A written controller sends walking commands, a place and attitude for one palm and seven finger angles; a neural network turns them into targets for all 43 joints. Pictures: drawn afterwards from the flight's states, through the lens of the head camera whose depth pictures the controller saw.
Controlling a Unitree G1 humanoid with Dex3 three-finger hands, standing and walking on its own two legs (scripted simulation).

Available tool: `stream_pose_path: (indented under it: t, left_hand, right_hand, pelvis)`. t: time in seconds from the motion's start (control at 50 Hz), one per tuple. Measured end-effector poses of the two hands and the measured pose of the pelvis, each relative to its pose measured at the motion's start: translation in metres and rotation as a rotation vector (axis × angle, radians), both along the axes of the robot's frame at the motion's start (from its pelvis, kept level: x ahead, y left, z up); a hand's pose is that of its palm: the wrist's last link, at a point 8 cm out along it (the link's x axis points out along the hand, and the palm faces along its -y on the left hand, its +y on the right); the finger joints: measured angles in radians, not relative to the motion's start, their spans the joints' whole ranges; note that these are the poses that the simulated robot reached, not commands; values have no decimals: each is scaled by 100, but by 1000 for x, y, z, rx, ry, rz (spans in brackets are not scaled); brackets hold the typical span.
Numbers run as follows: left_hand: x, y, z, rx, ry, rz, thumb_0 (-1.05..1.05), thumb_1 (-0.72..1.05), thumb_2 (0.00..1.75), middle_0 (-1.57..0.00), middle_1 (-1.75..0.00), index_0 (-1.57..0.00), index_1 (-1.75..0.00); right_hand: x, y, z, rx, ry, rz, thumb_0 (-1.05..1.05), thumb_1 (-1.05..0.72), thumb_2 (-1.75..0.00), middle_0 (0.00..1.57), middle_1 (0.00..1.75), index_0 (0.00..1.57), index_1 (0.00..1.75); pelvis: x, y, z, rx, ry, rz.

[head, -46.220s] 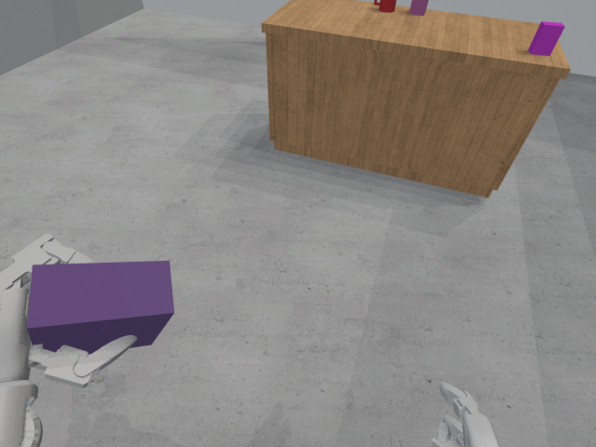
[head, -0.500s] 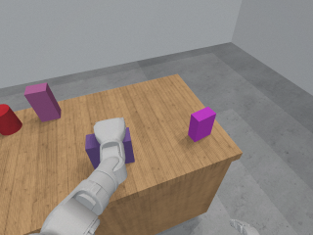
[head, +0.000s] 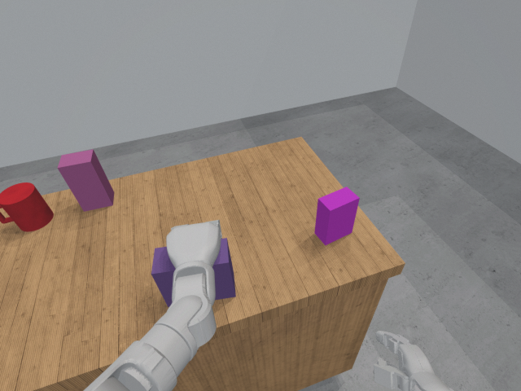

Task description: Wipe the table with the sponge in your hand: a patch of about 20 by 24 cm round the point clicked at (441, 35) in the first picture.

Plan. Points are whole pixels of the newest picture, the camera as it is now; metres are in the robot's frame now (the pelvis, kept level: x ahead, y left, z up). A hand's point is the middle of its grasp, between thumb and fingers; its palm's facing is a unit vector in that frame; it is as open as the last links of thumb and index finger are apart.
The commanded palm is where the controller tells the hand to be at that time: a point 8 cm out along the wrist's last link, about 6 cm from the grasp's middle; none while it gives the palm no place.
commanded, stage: wipe back along the third lane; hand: left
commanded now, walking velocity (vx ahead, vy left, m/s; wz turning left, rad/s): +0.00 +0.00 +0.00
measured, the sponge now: (198, 278) +0.33 +0.16 -0.02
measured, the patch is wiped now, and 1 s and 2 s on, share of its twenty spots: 1.00 1.00 1.00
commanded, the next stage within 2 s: slide back across to the middle lane in 0.60 s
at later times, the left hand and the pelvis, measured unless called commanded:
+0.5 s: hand (202, 265) +0.33 +0.15 +0.02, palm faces -0.04 -0.04 -1.00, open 9.8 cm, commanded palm +0.29 +0.13 +0.05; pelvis -0.01 +0.00 +0.00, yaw +0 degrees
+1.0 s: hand (196, 265) +0.32 +0.15 +0.03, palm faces -0.03 -0.09 -1.00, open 9.8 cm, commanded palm +0.28 +0.17 +0.07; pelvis -0.01 +0.00 +0.00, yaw -1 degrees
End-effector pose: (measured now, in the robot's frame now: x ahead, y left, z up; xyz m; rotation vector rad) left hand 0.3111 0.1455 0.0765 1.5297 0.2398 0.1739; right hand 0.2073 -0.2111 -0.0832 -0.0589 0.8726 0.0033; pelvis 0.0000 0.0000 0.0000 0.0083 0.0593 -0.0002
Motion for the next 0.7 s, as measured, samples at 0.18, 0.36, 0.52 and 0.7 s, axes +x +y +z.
stream_pose_path:
  t: [0.18,0.36,0.52,0.7]
  left_hand:
    - [-4,0,-1,-14,-1,11,2,-44,105,-69,-145,-72,-142]
    - [-4,-1,-2,-10,-2,11,2,-45,105,-69,-144,-72,-141]
    - [-3,-2,-2,0,7,13,2,-45,105,-70,-143,-73,-140]
    - [-3,-2,-2,3,3,14,2,-46,105,-71,-143,-74,-140]
  right_hand:
    - [5,1,6,-5,-30,9,1,-91,-90,20,29,20,30]
    - [-16,-9,-3,-19,15,-23,1,-91,-90,20,29,20,30]
    - [-36,-12,-14,-23,60,-42,1,-91,-90,20,29,20,30]
    - [-45,-9,-19,-13,67,-44,1,-91,-90,20,29,20,30]
  pelvis:
    - [-4,-2,0,2,-3,-5]
    - [-8,-1,-1,2,-1,-7]
    - [-12,0,-2,2,4,-4]
    - [-17,-1,-3,2,7,-4]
